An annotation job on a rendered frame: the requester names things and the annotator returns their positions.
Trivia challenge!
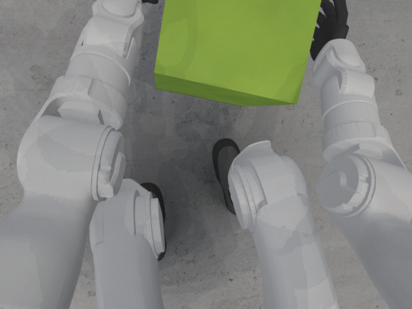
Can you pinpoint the carton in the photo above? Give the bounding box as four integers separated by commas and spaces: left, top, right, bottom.
154, 0, 321, 107

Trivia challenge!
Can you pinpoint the right robot shin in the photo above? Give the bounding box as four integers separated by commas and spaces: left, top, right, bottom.
228, 140, 310, 201

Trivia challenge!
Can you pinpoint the right robot forearm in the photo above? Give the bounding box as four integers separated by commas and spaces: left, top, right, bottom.
312, 39, 407, 170

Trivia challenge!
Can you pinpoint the robot right hand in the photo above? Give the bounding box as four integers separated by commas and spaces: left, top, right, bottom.
310, 0, 349, 61

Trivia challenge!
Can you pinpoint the left robot forearm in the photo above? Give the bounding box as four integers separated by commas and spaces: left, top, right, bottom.
17, 0, 144, 185

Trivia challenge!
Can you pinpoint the right robot upper arm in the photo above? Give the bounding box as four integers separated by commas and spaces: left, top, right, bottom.
315, 153, 412, 309

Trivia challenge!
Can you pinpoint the left robot upper arm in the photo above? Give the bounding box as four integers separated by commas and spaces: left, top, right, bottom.
0, 115, 126, 309

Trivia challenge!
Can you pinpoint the robot left foot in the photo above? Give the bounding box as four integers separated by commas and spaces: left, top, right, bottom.
140, 183, 167, 261

